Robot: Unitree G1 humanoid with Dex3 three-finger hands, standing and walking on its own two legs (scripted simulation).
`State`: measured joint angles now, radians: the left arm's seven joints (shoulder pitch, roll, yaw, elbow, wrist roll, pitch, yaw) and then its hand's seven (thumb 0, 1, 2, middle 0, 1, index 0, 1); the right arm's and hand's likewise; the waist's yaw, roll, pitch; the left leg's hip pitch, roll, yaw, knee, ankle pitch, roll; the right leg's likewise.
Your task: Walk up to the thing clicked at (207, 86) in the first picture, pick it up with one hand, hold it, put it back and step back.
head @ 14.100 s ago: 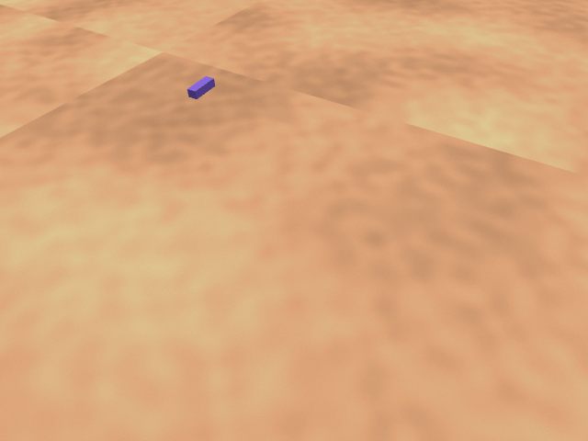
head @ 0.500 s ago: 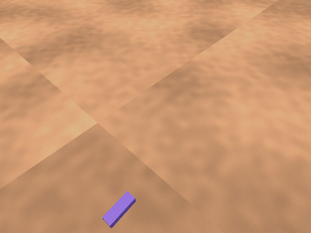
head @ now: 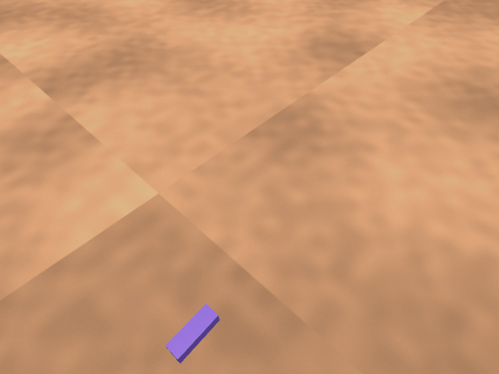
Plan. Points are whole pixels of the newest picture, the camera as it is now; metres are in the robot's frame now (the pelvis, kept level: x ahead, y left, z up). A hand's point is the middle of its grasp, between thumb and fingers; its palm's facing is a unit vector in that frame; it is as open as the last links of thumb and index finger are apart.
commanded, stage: rise first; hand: left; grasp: from above
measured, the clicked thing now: (193, 332) +0.42 +0.23 -0.75
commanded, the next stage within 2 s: none
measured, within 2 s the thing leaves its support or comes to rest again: neither
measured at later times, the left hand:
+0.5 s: hand out of the picture +0.12 +0.26 -0.22, palm faces -0.11 -0.88 -0.46, open 13.5 cm
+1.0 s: hand out of the picture +0.16 +0.30 -0.34, palm faces -0.31 -0.57 -0.76, open 14.2 cm
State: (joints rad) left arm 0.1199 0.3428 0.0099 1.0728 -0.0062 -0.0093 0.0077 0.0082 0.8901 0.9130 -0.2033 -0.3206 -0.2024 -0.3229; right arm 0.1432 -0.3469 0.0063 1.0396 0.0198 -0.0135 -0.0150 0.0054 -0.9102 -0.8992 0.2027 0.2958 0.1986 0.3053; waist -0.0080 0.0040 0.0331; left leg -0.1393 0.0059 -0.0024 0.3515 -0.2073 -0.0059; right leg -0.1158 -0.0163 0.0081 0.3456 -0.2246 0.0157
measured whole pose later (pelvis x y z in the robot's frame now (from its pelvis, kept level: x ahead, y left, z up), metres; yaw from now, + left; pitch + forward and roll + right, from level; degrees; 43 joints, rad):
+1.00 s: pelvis -0.05 +0.00 -0.19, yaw +0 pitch +29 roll -1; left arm -0.09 0.35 0.13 0.76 0.58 0.21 0.26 0.00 -0.50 1.00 -0.03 -1.05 -0.03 -1.06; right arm 0.11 -0.27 -0.03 0.61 -0.01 -0.16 -0.02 0.01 -0.81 -0.87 0.20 0.30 0.20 0.30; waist -0.02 0.00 -0.19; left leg -1.40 0.01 -0.04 1.54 -0.64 -0.02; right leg -1.36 0.00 -0.01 1.53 -0.67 0.01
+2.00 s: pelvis -0.11 +0.00 -0.43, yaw -6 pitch +36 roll -5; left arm -1.05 0.60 0.32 1.60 0.75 0.34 0.57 0.00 -0.54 1.00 -0.12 -1.04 -0.12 -1.05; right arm 0.14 -0.29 0.03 0.88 -0.13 -0.26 0.22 0.00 -0.91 -0.90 0.20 0.29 0.20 0.30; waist -0.20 0.04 -0.09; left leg -2.26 0.03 -0.10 2.31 -0.68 -0.02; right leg -2.21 0.05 -0.04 2.27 -0.69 0.03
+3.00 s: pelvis -0.11 +0.00 -0.46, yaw -9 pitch +33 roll -8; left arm -1.15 0.75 0.31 1.75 0.85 0.28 0.59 0.00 -0.55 0.98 -0.12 -1.01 -0.12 -1.03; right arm 0.15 -0.32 0.11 0.88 -0.18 -0.30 0.29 0.00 -0.91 -0.89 0.20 0.29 0.19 0.30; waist -0.27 0.00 0.01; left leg -2.35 0.02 -0.16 2.45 -0.69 -0.02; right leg -2.28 0.06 -0.09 2.37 -0.68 0.04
